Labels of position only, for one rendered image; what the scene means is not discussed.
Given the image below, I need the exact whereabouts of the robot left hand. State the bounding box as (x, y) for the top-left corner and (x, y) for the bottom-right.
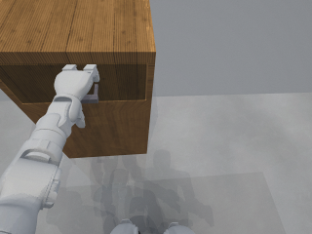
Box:
(54, 64), (99, 129)

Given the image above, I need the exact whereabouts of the drawer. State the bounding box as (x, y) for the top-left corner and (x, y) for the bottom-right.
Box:
(0, 62), (147, 103)

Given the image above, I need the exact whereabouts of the cabinet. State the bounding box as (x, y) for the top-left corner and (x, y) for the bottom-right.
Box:
(0, 0), (156, 159)

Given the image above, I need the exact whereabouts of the robot left upper arm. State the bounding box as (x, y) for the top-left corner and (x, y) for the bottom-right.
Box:
(0, 158), (62, 234)

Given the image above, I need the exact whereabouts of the robot right shin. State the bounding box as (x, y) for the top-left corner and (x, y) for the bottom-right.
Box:
(168, 222), (178, 230)

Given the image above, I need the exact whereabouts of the robot left forearm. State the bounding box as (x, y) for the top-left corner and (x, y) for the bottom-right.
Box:
(0, 94), (81, 195)

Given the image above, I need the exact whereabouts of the robot left shin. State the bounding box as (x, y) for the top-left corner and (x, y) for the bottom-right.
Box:
(121, 219), (132, 224)

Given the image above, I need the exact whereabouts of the handle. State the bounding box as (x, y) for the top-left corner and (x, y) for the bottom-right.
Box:
(80, 84), (98, 104)

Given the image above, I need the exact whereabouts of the robot shin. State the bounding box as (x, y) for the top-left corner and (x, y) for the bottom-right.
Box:
(168, 222), (178, 230)
(121, 219), (132, 224)

